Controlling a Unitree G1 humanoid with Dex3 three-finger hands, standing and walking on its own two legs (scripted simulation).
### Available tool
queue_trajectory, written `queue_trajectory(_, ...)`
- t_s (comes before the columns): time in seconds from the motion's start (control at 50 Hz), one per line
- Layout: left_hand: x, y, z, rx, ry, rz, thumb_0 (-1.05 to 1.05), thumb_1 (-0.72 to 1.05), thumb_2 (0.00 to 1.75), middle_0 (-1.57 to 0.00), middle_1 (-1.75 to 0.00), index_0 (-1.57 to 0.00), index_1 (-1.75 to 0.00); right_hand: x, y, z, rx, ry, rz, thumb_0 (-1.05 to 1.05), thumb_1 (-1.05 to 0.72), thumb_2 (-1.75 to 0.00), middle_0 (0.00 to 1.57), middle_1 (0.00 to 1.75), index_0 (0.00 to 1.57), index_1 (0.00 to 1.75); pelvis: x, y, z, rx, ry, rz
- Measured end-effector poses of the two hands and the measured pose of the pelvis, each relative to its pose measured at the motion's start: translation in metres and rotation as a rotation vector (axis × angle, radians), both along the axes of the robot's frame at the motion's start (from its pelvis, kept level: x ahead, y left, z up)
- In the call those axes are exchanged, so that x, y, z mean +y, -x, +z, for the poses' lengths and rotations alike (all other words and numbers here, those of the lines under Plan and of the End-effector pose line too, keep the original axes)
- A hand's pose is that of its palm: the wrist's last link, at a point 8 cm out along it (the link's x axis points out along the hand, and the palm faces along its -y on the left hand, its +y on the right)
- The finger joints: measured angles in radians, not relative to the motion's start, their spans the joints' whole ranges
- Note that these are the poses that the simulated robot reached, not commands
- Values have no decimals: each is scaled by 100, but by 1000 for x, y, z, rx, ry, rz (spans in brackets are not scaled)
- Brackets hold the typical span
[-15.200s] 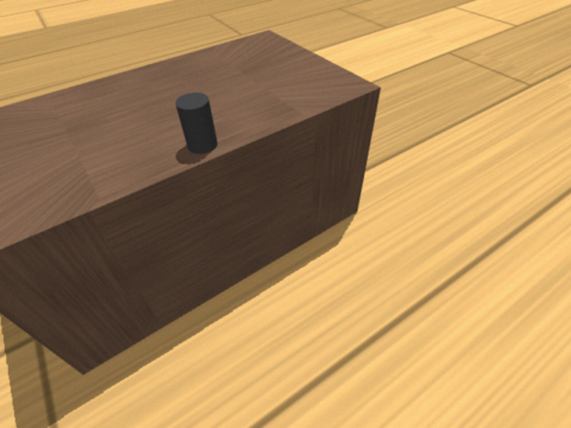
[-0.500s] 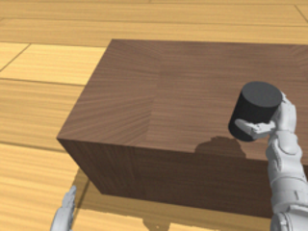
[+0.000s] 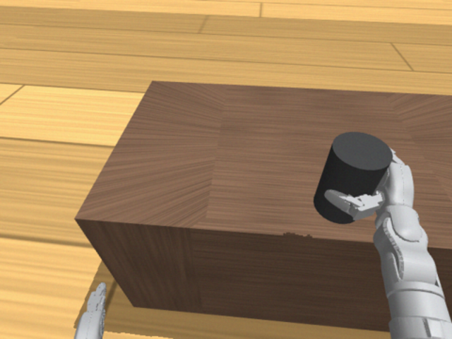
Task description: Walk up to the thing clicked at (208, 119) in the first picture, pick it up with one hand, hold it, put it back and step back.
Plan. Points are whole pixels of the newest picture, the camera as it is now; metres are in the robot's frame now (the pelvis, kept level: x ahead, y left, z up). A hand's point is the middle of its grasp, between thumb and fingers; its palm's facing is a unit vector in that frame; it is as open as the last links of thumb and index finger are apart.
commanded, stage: lift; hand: right
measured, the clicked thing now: (347, 180) +0.37 -0.18 +0.12
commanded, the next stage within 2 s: hold in 0.38 s
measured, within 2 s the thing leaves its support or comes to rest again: neither
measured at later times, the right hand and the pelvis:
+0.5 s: hand (359, 176) +0.35 -0.18 +0.16, palm faces +0.22 +0.98 +0.00, open 11.7 cm; pelvis +0.00 +0.01 +0.01, yaw -1 degrees
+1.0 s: hand (360, 168) +0.34 -0.17 +0.18, palm faces +0.20 +0.98 +0.00, open 11.7 cm; pelvis +0.01 +0.01 +0.01, yaw -1 degrees
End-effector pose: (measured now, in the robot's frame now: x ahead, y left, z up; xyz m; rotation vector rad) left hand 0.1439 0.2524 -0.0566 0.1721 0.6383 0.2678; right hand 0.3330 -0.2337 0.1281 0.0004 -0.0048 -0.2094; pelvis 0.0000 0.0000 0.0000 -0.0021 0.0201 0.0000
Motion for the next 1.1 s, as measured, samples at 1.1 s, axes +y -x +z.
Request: queue_trajectory(1.1,6,-25,-1,-18,31,1,-1,-53,5,-6,-6,-6,-5,14,24,57,0,7,2,0,57,-105,62,93,64,92,7,-12,12,-58,6,-18)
